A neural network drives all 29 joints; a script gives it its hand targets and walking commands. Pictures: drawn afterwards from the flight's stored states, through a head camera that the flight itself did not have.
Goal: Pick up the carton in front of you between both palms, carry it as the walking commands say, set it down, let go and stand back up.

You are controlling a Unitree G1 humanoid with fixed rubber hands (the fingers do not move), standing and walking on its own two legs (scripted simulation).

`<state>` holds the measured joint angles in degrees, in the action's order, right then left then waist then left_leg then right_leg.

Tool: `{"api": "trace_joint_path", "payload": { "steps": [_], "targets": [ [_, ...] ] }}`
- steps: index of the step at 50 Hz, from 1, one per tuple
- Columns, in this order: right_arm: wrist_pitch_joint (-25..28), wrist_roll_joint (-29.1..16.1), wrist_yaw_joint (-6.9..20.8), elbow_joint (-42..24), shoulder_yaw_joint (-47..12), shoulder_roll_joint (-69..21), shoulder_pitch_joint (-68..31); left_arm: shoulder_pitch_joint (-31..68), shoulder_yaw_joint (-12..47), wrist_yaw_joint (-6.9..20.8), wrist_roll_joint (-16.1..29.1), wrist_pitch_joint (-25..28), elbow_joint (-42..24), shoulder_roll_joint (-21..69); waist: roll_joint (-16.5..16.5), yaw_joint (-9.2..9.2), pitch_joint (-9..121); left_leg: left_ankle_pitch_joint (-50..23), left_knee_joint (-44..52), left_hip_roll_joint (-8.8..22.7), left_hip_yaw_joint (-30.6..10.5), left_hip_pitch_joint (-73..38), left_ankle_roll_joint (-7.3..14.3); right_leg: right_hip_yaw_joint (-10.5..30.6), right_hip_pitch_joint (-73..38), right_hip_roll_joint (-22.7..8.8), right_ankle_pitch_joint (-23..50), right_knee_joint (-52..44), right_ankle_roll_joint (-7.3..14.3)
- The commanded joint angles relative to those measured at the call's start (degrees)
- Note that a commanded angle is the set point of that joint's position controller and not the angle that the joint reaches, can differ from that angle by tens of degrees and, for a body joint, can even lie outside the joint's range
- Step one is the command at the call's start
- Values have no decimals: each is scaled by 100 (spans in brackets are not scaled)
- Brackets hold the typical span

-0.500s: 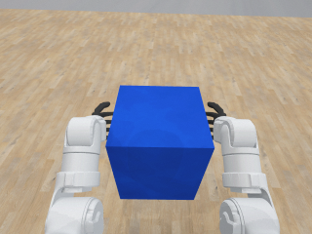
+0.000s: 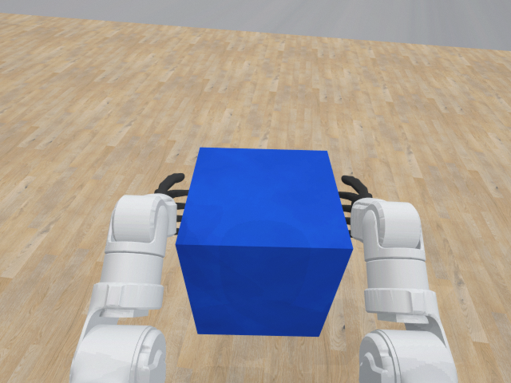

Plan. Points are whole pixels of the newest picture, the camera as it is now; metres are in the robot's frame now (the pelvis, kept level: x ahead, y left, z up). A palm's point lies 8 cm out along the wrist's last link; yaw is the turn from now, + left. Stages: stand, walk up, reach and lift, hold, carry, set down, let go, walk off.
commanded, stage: carry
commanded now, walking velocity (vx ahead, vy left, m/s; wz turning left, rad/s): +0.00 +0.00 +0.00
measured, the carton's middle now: (260, 244) +0.35 +0.00 +0.05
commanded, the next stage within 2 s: none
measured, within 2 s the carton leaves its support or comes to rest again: neither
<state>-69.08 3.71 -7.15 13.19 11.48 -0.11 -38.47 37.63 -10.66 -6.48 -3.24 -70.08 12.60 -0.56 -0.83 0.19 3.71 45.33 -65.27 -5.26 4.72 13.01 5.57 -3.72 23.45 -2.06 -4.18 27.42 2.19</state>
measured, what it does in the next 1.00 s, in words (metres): goes down: left foot 0.08 m higher, then left foot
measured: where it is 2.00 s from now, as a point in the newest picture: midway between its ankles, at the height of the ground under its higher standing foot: outside the picture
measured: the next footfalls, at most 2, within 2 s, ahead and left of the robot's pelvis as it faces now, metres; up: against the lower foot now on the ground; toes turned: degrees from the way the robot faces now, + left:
left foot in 0.72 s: -0.05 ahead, +0.08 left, +0.08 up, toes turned +3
left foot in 0.98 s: +0.23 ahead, +0.20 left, +0.00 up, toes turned -3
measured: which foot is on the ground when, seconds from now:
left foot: down 0.00-0.64, up 0.66-0.70, down 0.72-0.84, up 0.86-0.96, down 0.98-1.00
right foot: down 0.00-0.98, up 1.00-1.00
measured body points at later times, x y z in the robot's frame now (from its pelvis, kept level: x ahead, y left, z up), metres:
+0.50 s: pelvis +0.06 +0.01 +0.03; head +0.06 +0.01 +0.48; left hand +0.42 +0.16 +0.15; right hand +0.43 -0.14 +0.15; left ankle -0.16 +0.06 -0.60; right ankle +0.11 -0.11 -0.71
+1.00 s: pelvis +0.15 +0.09 -0.03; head +0.16 +0.14 +0.42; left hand +0.52 +0.26 +0.07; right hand +0.53 -0.04 +0.09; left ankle +0.19 +0.21 -0.74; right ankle +0.11 -0.10 -0.73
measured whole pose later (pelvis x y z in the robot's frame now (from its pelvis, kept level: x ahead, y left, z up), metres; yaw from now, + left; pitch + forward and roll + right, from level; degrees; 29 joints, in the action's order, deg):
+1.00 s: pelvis +0.15 +0.09 -0.03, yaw +1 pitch +4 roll -5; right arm -66.3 3.6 -5.2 14.1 18.4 0.5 -38.6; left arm 41.5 -5.9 -9.6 -2.0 -68.4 16.4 -0.3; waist -2.1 3.2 4.8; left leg 19.8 -47.4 1.4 -6.9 30.9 -1.0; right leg -5.5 19.4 -4.6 -27.4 42.0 -5.3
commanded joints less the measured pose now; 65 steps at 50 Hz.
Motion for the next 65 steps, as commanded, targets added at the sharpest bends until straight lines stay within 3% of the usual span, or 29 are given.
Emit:
{"api": "trace_joint_path", "payload": {
  "steps": [1, 20, 25, 27, 29, 31, 32, 33, 34, 35, 36, 37, 39, 41, 42, 43, 44, 45, 46, 47, 48, 49, 50, 51, 53, 57, 61, 63, 65],
  "targets": [
    [98, -2437, 1374, -488, -3131, -6319, -3983, 4418, 3197, 1270, 2498, 235, -783, 6423, 116, -47, 2077, -4357, 1349, 841, -771, 796, -308, 200, -2272, -507, 3033, 458, 403],
    [98, -2624, 1309, -490, -3116, -6398, -4180, 4443, 3056, 1151, 2450, 224, -743, 6424, -286, 125, 2286, -4452, 1588, 504, -308, 836, -627, 160, -3146, -620, 4869, 18, 567],
    [65, -2563, 1277, -379, -3055, -6325, -3921, 4372, 3113, 1115, 2482, 210, -677, 6473, -702, 203, 2309, -2768, 2362, 329, -232, 1698, -700, 596, -4125, -876, 6037, 158, 765],
    [80, -2492, 1258, -406, -3002, -6261, -3862, 4442, 3192, 1109, 2550, 219, -758, 6555, -561, 170, 2490, -4346, 2608, 431, -167, 1233, -754, 384, -3995, -713, 6049, 301, 702],
    [116, -2507, 1235, -697, -3035, -6257, -3992, 4625, 3304, 1089, 2607, 249, -1039, 6694, -192, 191, 2591, -6292, 2008, 500, -155, 626, -815, -36, -3399, -268, 4915, 9, 611],
    [121, -2602, 1226, -1067, -3155, -6273, -4211, 4809, 3425, 1049, 2643, 264, -1339, 6736, -105, 322, 2395, -6920, 1150, 474, -138, 635, -812, -417, -3120, 74, 3718, -768, 483],
    [101, -2624, 1225, -1175, -3201, -6229, -4260, 4754, 3473, 1017, 2636, 257, -1359, 6694, -442, 428, 2263, -5613, 602, 378, -203, 1220, -798, -232, -3456, -103, 4153, -903, 555],
    [61, -2587, 1226, -1123, -3201, -6187, -4122, 4540, 3499, 974, 2601, 240, -1227, 6662, -892, 467, 2206, -3038, 603, 288, -427, 2215, -756, 315, -4215, -569, 5186, -629, 773],
    [17, -2511, 1240, -909, -3151, -6114, -3794, 4273, 3522, 935, 2545, 220, -1012, 6650, -967, 330, 2336, -1115, 1594, 518, -904, 2812, -699, 936, -4838, -1121, 5867, -124, 970],
    [-5, -2454, 1269, -656, -3056, -5979, -3551, 4120, 3526, 933, 2514, 210, -795, 6633, -463, 162, 2387, -1177, 2923, 710, -939, 2197, -636, 802, -4439, -1256, 5990, 295, 927],
    [-15, -2362, 1301, -442, -2916, -5815, -3281, 3961, 3495, 948, 2493, 217, -682, 6587, -413, 192, 2513, -2346, 3952, 804, -1023, 1537, -574, 705, -3957, -1119, 4905, 504, 790],
    [61, -2216, 1324, -443, -2869, -5858, -3322, 4398, 3504, 1018, 2518, 202, -877, 6580, 504, 30, 2213, -4999, 3509, 906, -886, 828, -748, -96, -2733, -690, 3531, 638, 444],
    [135, -2155, 1371, -710, -2879, -5870, -3743, 4864, 3680, 1140, 2629, 261, -1014, 6864, 873, 88, 1584, -9138, 2688, 955, -777, -394, -543, -1053, -763, 494, 214, -408, -9],
    [115, -2408, 1444, -844, -3029, -5957, -4116, 4604, 3624, 1077, 2533, 368, -731, 6703, 71, 208, 1957, -10590, 1377, 978, -639, -187, -973, -700, -1718, 332, 1132, -114, 284],
    [134, -2396, 1431, -724, -2981, -5838, -4240, 4489, 3590, 1059, 2516, 348, -630, 6663, 114, 437, 1830, -9938, -49, 696, -424, 1129, -1370, -608, -2641, 92, 2406, -242, 528],
    [87, -2298, 1426, -584, -2864, -5691, -4080, 4224, 3532, 1029, 2500, 352, -430, 6693, -1551, 580, 2015, -4123, -1501, 507, -769, 2943, -1436, 623, -3822, -1016, 4474, 241, 1068],
    [52, -2211, 1419, -423, -2754, -5727, -3965, 3982, 3483, 1007, 2522, 325, -226, 6742, -1931, 540, 1826, 1052, -1703, 469, -1819, 4920, -1112, 1758, -4774, -1947, 6140, 655, 1344],
    [60, -2129, 1409, -92, -2567, -5656, -3779, 3949, 3460, 987, 2509, 318, -162, 6687, -1066, 648, 1774, 2608, -1693, 846, -2835, 5458, -776, 2236, -4800, -2656, 6693, 1372, 1292],
    [71, -2090, 1418, 136, -2455, -5607, -3415, 3824, 3515, 980, 2539, 342, -93, 6831, 13, 530, 1964, 1361, 409, 1538, -3071, 5570, -391, 2368, -4911, -2793, 5102, 1488, 930],
    [110, -2075, 1476, 103, -2339, -5583, -3225, 3908, 3478, 996, 2535, 396, -158, 6858, 480, 241, 2391, -1031, 2968, 1590, -2301, 3315, -246, 1403, -3584, -2114, 3487, 1388, 387],
    [144, -1993, 1534, 77, -2295, -5676, -2999, 4360, 3594, 1003, 2606, 472, -461, 6910, 212, -96, 2319, -4149, 3833, 712, -632, 557, -408, 492, -1277, -1384, 1483, 983, -57],
    [180, -2005, 1573, 54, -2321, -5711, -3135, 4428, 3599, 992, 2707, 521, -595, 7152, 914, -385, 1983, -4729, 3469, 384, -461, -818, -449, -54, 266, -668, -592, 1430, -169],
    [190, -2153, 1628, 141, -2396, -5923, -3203, 4401, 3608, 943, 2640, 545, -742, 7021, 2485, -143, 2079, -8081, 3429, 2108, -2640, -855, -264, -452, 995, 127, -3791, 2841, -685],
    [265, -2165, 1616, -163, -2535, -5955, -3551, 4793, 3639, 927, 2684, 568, -1011, 7108, 2656, -220, 2461, -9023, 3995, 2203, -3479, -759, 13, 307, 314, 315, -3971, 2815, -640],
    [392, -2505, 1543, -1169, -3003, -6138, -4329, 4987, 3858, 940, 2879, 593, -1406, 7313, 1272, 1, 2449, -7598, 3764, 2169, -3203, -1016, 182, 450, 309, 164, -3091, 2827, -558],
    [507, -2601, 1442, -1880, -3400, -6267, -3990, 4196, 3973, 918, 2886, 662, -1419, 7391, 1067, -72, 3208, -8696, 3124, 1808, -2117, -2139, 245, 455, 281, 165, -2476, 1898, -489],
    [585, -2471, 1443, -1751, -3778, -6296, -3238, 3174, 3889, 944, 2436, 778, -1141, 7043, 771, -114, 3256, -9938, 2967, 1801, -1842, -2524, 242, 331, -128, 297, -1755, 568, -334],
    [633, -2460, 1458, -1702, -3955, -6246, -3146, 2940, 3858, 990, 2246, 810, -1083, 6834, 610, -65, 3251, -9593, 2860, 1645, -1542, -2165, 131, 158, -886, 193, -586, -339, -296],
    [667, -2493, 1455, -1730, -4101, -6138, -3178, 3021, 3862, 1051, 2173, 793, -1179, 6611, 385, -93, 3220, -7884, 2886, 1455, -1449, -1015, -46, 446, -2007, -229, 885, -224, -142]
  ]
}}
